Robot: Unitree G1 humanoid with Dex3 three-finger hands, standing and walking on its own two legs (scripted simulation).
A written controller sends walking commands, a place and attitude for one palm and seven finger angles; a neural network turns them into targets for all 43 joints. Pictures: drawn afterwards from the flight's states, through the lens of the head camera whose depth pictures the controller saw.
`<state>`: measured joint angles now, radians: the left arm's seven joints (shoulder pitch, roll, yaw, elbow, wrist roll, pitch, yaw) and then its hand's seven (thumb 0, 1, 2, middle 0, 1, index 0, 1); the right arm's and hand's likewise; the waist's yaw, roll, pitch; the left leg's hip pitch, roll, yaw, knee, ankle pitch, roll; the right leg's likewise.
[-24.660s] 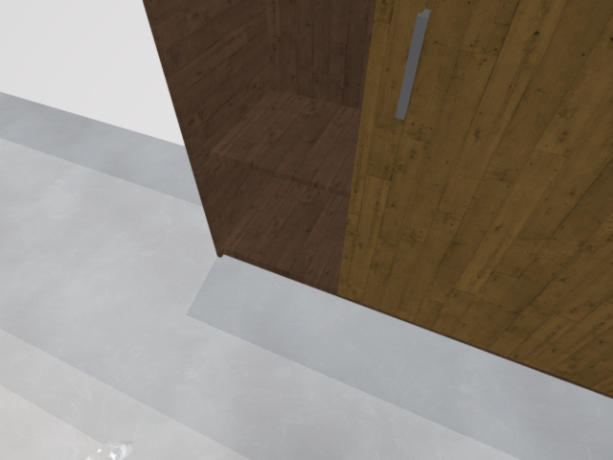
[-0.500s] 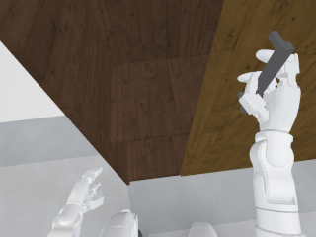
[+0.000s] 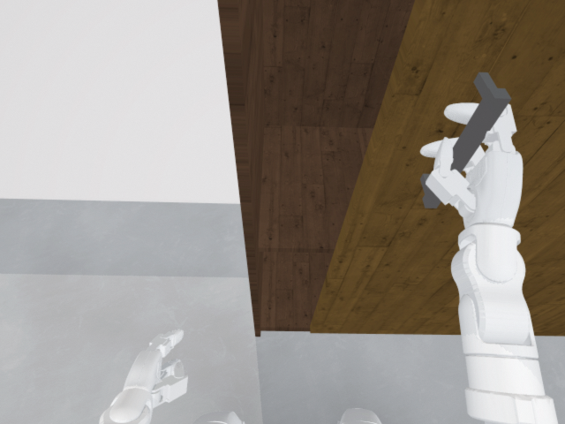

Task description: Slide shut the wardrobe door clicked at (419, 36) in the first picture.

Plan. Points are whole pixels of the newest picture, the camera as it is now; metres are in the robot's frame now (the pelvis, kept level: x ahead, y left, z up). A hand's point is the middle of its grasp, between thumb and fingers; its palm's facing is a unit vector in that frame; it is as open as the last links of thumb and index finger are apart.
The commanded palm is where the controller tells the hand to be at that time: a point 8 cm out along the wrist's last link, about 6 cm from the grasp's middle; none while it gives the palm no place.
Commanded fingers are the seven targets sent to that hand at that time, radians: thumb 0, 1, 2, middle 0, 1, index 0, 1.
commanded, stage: step sideways, sliding the door along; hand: right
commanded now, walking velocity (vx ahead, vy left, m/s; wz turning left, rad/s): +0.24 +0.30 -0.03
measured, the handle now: (454, 148) +0.41 -0.20 +0.18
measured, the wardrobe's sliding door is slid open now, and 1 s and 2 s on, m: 0.16 0.00 0.00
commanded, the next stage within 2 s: stop walking and hold the door there in 1.10 s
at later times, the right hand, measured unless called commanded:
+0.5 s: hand (356, 167) +0.36 -0.07 +0.18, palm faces +0.29 +0.95 -0.05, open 5.8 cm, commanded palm +0.33 -0.06 +0.18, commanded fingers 0.00 -0.90 -0.90 0.45 1.40 0.45 1.40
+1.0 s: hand (286, 163) +0.37 +0.01 +0.18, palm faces +0.44 +0.90 -0.04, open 6.2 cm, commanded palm +0.33 +0.05 +0.18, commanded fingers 0.00 -0.90 -0.90 0.45 1.40 0.45 1.40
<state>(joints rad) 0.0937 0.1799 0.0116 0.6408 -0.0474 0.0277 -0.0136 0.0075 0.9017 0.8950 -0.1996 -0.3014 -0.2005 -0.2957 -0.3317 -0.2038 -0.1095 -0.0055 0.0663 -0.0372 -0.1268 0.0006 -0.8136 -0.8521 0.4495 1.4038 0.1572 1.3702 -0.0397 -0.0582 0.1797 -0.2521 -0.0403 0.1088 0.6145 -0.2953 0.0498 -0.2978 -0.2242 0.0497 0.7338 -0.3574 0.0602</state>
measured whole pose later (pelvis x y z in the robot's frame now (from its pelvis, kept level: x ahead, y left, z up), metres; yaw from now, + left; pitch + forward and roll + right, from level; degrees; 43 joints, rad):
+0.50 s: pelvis -0.03 +0.12 +0.01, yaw +0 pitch -3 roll +1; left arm 0.19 0.21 -0.02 0.71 -0.05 0.03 0.04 0.01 0.90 0.89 -0.20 -0.30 -0.20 -0.30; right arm -0.50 -0.22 -0.14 0.32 0.08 0.02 -0.18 0.02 -0.82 -0.86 0.40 1.40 0.23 1.36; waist -0.05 -0.01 0.07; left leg -0.25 -0.03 0.13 0.55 -0.26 0.07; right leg -0.24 -0.08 -0.03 0.64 -0.31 -0.01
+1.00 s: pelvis +0.01 +0.26 +0.00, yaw -5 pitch -4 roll +0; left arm 0.11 0.21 0.04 0.65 -0.05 0.03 0.02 0.01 0.90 0.89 -0.20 -0.30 -0.20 -0.30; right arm -0.46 -0.25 -0.15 0.20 0.11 -0.01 -0.20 0.01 -0.81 -0.88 0.40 1.40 0.14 1.37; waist -0.09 0.00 0.15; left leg -0.32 0.01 0.08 0.75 -0.33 0.02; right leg -0.19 -0.07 -0.05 0.58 -0.31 0.04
